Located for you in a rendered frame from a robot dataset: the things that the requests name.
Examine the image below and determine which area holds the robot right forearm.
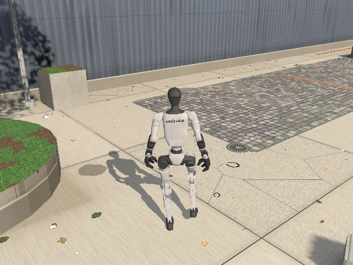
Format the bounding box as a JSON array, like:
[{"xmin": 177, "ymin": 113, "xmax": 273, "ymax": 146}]
[{"xmin": 197, "ymin": 133, "xmax": 209, "ymax": 159}]

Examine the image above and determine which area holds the robot right upper arm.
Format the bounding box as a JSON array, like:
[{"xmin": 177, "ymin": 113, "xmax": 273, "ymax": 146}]
[{"xmin": 186, "ymin": 111, "xmax": 202, "ymax": 142}]

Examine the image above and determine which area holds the left robot hand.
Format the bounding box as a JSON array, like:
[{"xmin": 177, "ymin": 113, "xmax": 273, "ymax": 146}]
[{"xmin": 145, "ymin": 156, "xmax": 157, "ymax": 168}]

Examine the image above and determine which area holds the robot left upper arm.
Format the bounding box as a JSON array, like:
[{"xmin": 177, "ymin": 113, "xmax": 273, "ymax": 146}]
[{"xmin": 150, "ymin": 112, "xmax": 164, "ymax": 143}]

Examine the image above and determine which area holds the robot left forearm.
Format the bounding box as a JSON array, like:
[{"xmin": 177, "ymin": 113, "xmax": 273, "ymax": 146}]
[{"xmin": 145, "ymin": 134, "xmax": 156, "ymax": 157}]

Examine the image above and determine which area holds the robot torso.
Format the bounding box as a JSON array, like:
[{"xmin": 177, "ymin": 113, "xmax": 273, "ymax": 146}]
[{"xmin": 163, "ymin": 110, "xmax": 188, "ymax": 166}]

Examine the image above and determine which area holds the right robot hand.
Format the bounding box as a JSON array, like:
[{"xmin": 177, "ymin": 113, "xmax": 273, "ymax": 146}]
[{"xmin": 197, "ymin": 157, "xmax": 210, "ymax": 172}]

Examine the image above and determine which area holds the robot right foot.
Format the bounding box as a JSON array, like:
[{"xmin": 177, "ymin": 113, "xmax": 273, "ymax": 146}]
[{"xmin": 190, "ymin": 208, "xmax": 198, "ymax": 218}]

